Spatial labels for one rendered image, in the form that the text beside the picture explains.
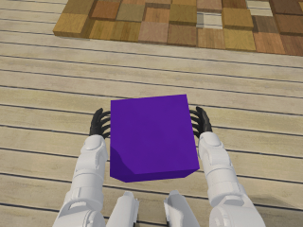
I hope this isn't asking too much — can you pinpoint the left robot hand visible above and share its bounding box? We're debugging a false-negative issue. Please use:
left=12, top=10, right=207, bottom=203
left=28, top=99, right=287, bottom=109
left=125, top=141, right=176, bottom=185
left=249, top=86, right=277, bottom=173
left=89, top=108, right=111, bottom=140

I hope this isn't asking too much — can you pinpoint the robot left upper arm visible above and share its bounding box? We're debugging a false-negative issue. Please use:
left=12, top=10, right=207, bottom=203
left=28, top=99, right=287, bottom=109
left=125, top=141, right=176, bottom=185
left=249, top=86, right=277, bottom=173
left=53, top=209, right=106, bottom=227

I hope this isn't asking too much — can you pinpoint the robot right forearm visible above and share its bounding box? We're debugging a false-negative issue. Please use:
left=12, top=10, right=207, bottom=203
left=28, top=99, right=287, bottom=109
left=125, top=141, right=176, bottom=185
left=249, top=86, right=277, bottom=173
left=197, top=131, right=266, bottom=227

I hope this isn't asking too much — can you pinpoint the robot left forearm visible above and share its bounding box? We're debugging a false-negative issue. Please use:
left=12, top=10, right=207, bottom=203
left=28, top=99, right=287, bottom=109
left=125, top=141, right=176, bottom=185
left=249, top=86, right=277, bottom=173
left=52, top=134, right=109, bottom=227

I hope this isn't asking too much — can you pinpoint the carton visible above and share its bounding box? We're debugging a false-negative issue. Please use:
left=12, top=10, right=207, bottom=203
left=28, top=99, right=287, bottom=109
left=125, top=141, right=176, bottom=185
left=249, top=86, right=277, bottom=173
left=110, top=94, right=200, bottom=183

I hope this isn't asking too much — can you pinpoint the robot thigh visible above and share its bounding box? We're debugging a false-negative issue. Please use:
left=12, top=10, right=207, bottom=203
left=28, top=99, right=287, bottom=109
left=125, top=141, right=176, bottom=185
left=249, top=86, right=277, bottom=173
left=163, top=194, right=201, bottom=227
left=106, top=195, right=140, bottom=227

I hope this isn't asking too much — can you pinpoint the right robot hand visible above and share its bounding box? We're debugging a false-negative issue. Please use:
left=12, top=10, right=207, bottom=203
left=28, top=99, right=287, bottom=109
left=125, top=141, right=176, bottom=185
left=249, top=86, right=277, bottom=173
left=189, top=106, right=213, bottom=138

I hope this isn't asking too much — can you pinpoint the left robot thigh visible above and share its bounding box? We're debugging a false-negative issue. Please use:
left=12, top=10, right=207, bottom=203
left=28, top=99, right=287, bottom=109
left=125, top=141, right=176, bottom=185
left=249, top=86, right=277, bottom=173
left=106, top=195, right=140, bottom=227

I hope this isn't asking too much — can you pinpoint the robot right upper arm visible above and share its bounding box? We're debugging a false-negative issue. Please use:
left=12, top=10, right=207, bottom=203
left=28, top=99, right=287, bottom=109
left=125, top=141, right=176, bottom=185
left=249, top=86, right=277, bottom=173
left=209, top=203, right=265, bottom=227

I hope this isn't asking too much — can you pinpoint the right robot thigh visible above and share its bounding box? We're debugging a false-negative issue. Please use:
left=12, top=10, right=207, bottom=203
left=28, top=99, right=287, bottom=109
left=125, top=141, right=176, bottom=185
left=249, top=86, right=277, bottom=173
left=163, top=194, right=201, bottom=227

